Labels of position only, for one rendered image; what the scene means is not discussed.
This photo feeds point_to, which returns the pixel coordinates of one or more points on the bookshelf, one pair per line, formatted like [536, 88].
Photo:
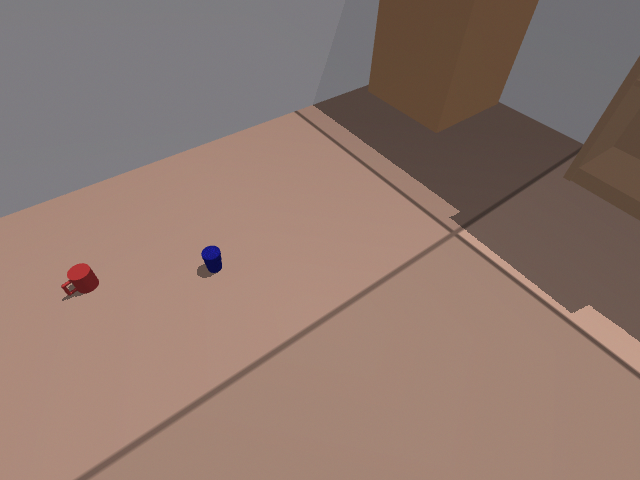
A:
[608, 164]

